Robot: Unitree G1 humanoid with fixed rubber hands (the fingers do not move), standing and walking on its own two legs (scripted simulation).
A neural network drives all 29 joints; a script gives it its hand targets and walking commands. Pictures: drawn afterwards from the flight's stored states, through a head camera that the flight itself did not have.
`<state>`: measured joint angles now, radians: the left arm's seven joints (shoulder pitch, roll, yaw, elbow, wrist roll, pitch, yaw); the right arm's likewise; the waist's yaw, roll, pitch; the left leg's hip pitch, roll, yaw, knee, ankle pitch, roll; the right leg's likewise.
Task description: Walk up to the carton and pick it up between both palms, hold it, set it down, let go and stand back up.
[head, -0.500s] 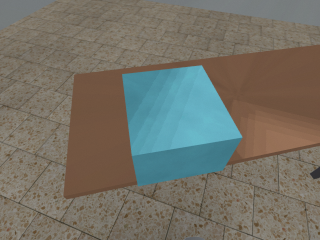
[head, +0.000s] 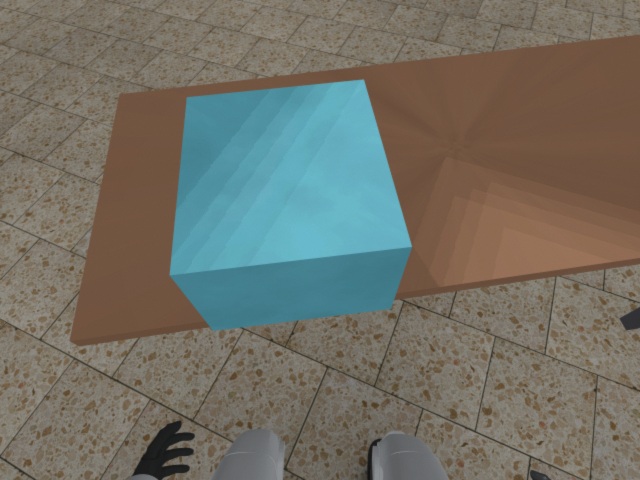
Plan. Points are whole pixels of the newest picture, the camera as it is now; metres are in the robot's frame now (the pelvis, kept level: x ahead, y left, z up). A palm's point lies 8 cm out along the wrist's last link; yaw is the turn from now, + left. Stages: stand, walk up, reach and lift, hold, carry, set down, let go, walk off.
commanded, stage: walk up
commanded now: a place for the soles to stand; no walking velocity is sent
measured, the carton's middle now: (289, 203) +0.49 +0.05 -0.02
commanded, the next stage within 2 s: none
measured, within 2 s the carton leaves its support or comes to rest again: neither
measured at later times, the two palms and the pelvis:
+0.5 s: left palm out of the picture -0.07 +0.28 -0.13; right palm out of the picture +0.04 -0.22 -0.11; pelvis -0.05 +0.01 +0.00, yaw +14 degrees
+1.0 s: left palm out of the picture -0.06 +0.27 -0.12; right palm out of the picture +0.04 -0.22 -0.12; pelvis -0.06 +0.02 +0.01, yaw +12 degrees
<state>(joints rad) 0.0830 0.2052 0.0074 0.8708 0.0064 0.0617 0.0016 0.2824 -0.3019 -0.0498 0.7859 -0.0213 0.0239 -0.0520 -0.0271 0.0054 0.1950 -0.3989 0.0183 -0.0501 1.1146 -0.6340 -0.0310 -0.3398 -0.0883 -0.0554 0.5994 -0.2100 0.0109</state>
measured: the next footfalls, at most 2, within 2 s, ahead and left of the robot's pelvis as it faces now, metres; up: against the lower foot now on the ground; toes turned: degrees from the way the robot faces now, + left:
left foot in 0.32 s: -0.04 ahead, +0.13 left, +0.00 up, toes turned +11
right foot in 0.58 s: +0.04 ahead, -0.09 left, +0.00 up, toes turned +11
